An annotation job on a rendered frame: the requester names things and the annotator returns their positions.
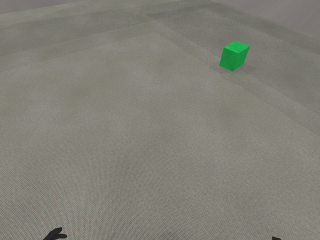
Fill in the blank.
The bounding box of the carton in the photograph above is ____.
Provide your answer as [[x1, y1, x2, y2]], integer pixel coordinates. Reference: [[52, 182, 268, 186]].
[[219, 41, 250, 72]]

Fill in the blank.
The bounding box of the robot left hand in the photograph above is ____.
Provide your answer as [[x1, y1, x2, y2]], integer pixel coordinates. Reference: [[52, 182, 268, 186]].
[[43, 227, 67, 240]]

